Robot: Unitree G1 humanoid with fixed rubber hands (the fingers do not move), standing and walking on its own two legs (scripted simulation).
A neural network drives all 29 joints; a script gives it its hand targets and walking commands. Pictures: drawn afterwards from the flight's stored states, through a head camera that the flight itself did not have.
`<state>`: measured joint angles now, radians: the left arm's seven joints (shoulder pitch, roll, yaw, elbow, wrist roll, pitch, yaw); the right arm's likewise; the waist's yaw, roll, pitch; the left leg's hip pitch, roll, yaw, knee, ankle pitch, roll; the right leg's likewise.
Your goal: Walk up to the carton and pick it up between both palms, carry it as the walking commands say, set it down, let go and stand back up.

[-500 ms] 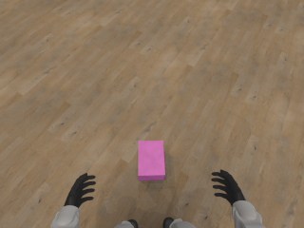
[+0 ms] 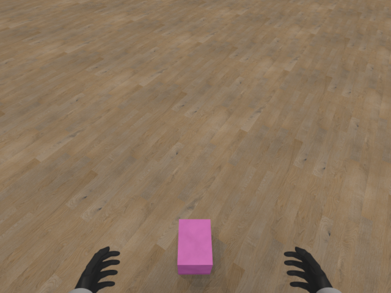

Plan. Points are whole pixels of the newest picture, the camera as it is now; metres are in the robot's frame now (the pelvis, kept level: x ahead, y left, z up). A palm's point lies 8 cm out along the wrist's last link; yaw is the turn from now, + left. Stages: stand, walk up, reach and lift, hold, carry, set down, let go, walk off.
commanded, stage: let go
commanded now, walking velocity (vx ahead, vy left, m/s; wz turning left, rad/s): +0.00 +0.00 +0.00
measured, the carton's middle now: (194, 246) +0.44 -0.01 -0.69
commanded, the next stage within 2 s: stand in 0.08 s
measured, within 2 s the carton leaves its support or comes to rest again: neither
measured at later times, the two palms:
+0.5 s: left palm out of the picture +0.12 +0.29 -0.10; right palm out of the picture +0.12 -0.27 -0.09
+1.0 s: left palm out of the picture +0.07 +0.30 -0.11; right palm out of the picture +0.08 -0.26 -0.10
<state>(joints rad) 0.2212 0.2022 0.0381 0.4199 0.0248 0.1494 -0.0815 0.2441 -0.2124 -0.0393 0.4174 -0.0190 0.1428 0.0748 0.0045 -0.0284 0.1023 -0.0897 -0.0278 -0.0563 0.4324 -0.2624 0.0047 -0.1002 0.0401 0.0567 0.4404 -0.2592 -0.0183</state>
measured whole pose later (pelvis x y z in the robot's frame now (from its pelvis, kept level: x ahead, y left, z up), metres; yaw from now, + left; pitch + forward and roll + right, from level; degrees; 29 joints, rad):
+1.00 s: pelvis -0.01 +0.02 +0.00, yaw +0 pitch -3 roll +0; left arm 0.22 0.30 0.04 0.88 0.01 0.00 0.03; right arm 0.21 -0.31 -0.02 0.86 -0.01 -0.02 -0.04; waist 0.00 -0.01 0.04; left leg -0.14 -0.05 -0.04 0.44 -0.24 0.03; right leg -0.14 0.02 0.06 0.43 -0.23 0.01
